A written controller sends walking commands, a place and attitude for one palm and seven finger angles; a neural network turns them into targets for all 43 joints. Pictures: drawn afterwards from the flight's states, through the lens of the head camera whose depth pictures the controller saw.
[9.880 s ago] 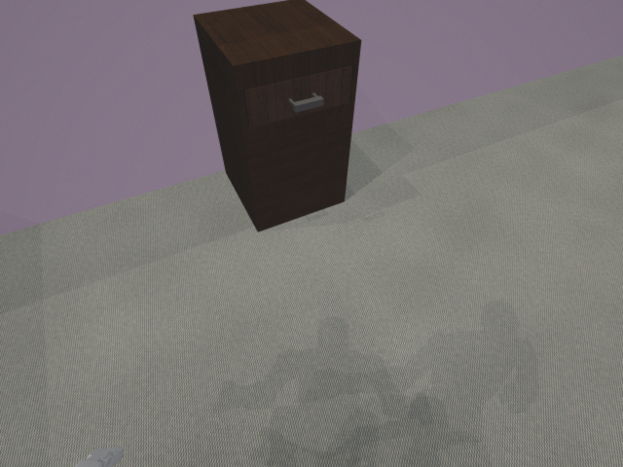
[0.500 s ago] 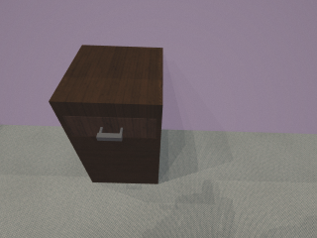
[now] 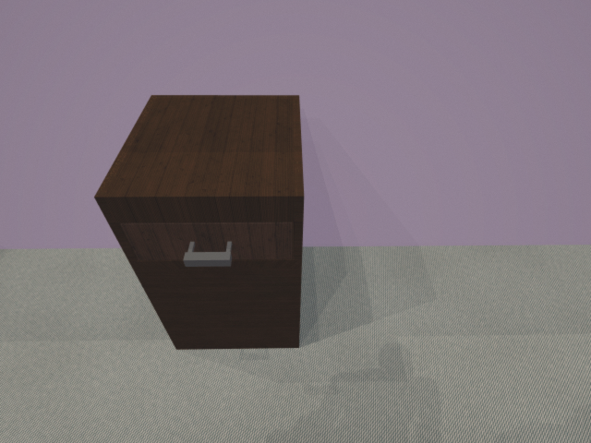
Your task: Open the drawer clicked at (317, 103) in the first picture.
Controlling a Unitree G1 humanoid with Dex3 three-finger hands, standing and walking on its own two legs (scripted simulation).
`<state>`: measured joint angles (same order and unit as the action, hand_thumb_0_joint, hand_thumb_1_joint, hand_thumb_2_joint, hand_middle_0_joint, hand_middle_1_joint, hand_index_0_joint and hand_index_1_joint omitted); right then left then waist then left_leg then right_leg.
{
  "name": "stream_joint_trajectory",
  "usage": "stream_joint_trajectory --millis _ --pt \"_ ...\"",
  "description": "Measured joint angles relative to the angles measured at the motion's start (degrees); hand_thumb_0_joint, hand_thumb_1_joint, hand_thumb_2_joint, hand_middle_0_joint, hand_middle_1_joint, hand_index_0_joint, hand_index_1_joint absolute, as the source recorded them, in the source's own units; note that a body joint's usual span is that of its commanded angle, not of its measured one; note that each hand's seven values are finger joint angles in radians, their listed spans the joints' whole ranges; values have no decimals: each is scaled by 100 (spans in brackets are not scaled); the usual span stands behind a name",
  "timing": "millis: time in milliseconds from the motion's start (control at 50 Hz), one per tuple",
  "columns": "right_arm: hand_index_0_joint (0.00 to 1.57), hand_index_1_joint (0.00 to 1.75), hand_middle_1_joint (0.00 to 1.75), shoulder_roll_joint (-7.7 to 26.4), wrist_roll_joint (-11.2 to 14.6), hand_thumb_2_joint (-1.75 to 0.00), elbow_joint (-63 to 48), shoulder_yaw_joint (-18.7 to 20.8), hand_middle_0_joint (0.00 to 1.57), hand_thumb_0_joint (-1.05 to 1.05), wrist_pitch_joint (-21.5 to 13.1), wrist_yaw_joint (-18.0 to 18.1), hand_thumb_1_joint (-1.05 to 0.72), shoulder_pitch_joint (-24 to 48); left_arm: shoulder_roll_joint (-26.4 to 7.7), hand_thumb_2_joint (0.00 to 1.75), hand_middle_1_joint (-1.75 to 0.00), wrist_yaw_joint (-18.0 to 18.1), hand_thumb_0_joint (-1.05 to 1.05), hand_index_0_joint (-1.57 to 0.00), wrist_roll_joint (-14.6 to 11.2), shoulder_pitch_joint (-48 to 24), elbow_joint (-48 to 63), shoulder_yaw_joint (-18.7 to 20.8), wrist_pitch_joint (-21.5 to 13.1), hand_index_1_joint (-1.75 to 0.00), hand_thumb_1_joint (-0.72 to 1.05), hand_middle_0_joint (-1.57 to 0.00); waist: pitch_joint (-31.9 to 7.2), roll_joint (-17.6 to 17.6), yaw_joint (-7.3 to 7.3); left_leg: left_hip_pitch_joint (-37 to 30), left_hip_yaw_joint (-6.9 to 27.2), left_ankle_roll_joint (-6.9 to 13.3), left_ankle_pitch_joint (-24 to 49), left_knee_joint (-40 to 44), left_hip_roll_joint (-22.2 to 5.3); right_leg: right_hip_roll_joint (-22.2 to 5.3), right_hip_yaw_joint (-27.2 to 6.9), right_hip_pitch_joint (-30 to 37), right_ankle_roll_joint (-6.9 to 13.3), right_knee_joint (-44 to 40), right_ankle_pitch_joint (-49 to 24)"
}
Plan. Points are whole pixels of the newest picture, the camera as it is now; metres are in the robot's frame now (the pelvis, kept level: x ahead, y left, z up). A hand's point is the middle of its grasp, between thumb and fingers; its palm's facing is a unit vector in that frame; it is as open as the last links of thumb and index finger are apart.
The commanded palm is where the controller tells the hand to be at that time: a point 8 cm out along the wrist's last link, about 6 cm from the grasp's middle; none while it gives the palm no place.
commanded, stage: look again from close up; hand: left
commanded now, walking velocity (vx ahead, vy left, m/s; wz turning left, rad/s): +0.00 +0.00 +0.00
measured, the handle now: (209, 252) +0.56 +0.23 -0.18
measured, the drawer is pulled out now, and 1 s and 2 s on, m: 0.00 0.00 0.00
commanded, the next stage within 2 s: shuffle to correct the standing spot in 0.16 s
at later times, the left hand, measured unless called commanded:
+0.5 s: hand out of the picture -0.05 +0.14 -0.18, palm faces +0.08 -0.98 -0.15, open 7.4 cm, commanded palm none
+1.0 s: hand out of the picture +0.04 +0.15 -0.17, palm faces +0.07 -0.96 -0.25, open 7.3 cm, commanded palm none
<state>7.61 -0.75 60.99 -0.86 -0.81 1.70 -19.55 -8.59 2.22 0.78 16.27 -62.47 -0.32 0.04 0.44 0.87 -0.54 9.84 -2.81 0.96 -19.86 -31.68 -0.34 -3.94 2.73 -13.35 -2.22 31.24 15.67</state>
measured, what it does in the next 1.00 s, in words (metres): stands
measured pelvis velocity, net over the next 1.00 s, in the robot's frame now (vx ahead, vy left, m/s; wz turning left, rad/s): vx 0.03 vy -0.03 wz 0.01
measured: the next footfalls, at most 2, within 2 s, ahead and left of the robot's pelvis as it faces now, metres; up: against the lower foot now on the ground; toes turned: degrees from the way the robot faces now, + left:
none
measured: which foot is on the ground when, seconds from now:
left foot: down 0.00-1.00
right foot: down 0.00-1.00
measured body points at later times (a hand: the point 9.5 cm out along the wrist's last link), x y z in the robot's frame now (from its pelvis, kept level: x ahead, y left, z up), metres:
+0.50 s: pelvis +0.00 -0.01 +0.00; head -0.01 -0.01 +0.45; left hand -0.06 +0.19 -0.16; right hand -0.04 -0.23 -0.16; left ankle -0.03 +0.10 -0.73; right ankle +0.01 -0.14 -0.73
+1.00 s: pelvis +0.03 -0.03 +0.00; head +0.06 -0.04 +0.45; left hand +0.04 +0.20 -0.15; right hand +0.05 -0.25 -0.17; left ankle -0.03 +0.10 -0.73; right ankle +0.01 -0.14 -0.73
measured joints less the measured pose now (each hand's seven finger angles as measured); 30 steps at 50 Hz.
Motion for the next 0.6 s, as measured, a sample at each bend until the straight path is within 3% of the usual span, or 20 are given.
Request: stream_joint_trajectory --millis 320,460,600 --pt "19 30 30 51 11 -89 78 43 20 1 4 -41 -91 -59 137 90 -30 -59 0 -20 25 376 -15 8 -14 -30 91 -20 -20 -86 59 8 14 -60 355 367 -10 26 21 -44 78 -272 -285" --pt "19 30 30 76 -53 -89 93 100 20 1 99 -85 -91 -277 182 90 -30 -123 0 -20 77 644 -22 96 3 -30 91 -20 -86 -84 106 197 124 -20 78 11 -28 75 53 -204 203 102 128" --pt "19 30 30 42 -42 -89 126 120 20 1 -40 -70 -91 -441 189 90 -30 -158 0 -20 79 847 -102 166 -59 -30 91 -20 -111 -134 120 130 109 -69 -151 -111 -10 77 -15 -210 225 340 330"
